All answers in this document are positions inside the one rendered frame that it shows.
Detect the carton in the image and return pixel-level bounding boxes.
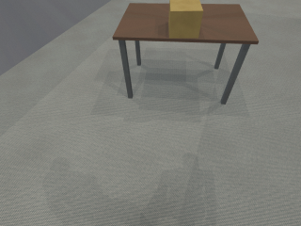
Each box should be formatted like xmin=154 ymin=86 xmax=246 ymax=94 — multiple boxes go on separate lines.
xmin=168 ymin=0 xmax=203 ymax=39

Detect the table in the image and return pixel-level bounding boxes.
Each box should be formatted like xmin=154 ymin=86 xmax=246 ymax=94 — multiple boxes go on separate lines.
xmin=112 ymin=3 xmax=259 ymax=105

